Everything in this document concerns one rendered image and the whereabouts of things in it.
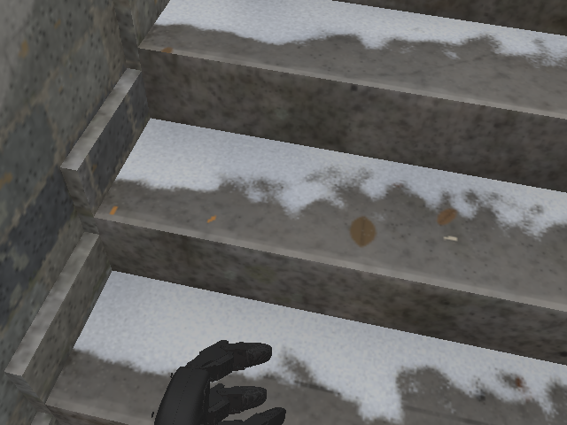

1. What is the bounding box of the left robot hand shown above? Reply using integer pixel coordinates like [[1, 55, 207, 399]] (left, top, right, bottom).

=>
[[151, 340, 286, 425]]

